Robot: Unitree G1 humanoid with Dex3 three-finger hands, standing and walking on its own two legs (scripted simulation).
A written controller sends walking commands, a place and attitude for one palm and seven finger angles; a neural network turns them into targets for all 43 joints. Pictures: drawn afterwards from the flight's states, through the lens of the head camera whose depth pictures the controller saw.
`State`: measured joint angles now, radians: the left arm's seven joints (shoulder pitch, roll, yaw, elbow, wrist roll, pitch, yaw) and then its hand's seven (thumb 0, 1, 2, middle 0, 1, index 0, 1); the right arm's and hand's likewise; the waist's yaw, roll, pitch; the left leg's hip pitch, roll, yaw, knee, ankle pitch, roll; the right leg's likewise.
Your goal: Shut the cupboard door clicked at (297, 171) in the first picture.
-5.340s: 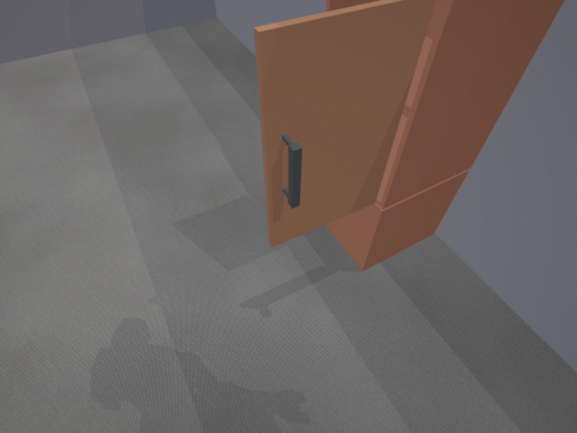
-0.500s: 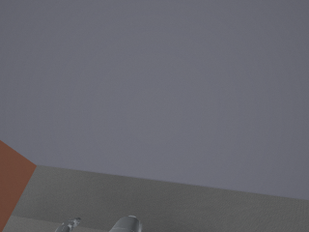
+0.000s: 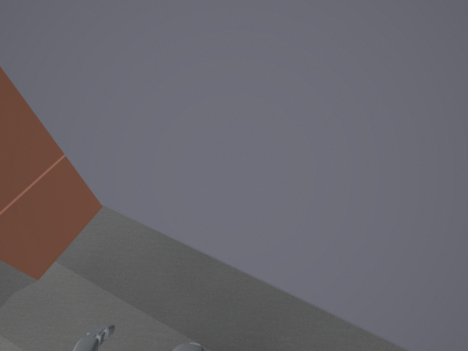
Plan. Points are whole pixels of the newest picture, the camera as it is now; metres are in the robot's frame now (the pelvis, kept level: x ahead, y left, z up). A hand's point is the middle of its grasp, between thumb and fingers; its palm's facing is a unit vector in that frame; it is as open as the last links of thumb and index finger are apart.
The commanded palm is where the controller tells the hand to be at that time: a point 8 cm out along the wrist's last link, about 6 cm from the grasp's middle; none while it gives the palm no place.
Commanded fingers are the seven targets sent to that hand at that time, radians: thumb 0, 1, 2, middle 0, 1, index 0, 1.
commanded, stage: turn to face it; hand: left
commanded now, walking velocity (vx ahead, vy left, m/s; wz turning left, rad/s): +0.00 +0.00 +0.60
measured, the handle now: out of the picture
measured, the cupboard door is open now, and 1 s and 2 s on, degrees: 88 88 88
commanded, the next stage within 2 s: take the last steps up to it in 1.64 s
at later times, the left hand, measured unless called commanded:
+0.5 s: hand out of the picture +0.01 +0.23 -0.16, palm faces +0.34 -0.91 -0.25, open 7.3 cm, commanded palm none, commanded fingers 0.00 0.90 0.90 -0.20 -0.30 -0.20 -0.30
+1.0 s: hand out of the picture -0.06 +0.19 -0.17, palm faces +0.60 -0.76 -0.23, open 7.3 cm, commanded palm none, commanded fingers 0.00 0.90 0.90 -0.20 -0.30 -0.20 -0.30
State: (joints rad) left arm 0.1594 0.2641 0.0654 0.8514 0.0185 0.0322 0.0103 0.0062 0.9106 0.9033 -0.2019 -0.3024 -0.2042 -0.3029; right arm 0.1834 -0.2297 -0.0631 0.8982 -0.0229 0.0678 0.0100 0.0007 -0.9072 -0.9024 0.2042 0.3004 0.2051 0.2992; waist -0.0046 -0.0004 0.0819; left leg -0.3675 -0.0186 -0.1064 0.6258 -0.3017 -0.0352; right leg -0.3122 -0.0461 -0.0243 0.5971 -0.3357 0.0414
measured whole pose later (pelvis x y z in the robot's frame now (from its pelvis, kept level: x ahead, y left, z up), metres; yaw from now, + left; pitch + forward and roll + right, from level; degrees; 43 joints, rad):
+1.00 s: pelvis +0.01 -0.01 +0.00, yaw +37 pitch +1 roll +0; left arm 0.19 0.25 0.06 0.92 0.02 0.07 0.02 0.01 0.91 0.90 -0.20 -0.30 -0.21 -0.30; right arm 0.13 -0.22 -0.05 0.88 -0.03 0.03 0.01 0.00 -0.91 -0.90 0.20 0.30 0.20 0.30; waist 0.00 -0.06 0.11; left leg -0.33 -0.02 0.01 0.61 -0.30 0.04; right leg -0.43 -0.09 -0.06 1.07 -0.52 0.08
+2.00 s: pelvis +0.06 -0.02 +0.01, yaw +65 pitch +0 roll +0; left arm 0.29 0.18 0.05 0.97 0.03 -0.02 0.00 0.00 0.91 0.90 -0.20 -0.30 -0.20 -0.30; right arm 0.19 -0.22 -0.06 0.99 -0.03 0.07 0.04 0.00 -0.91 -0.90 0.20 0.30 0.20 0.30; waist 0.02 0.01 0.05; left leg -0.49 0.01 0.00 1.07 -0.34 -0.02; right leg -0.17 -0.08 -0.11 0.47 -0.30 0.02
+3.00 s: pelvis +0.08 +0.35 +0.00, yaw +67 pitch +0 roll -1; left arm 0.40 0.17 0.06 1.12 0.02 -0.03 -0.01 0.00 0.92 0.90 -0.20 -0.30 -0.21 -0.30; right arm 0.16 -0.19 -0.04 0.99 -0.03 -0.05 0.03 0.00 -0.91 -0.90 0.20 0.30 0.20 0.30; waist 0.05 -0.01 0.04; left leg -0.38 0.06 0.10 0.50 -0.12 0.02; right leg -0.10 -0.08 -0.11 0.53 -0.40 0.03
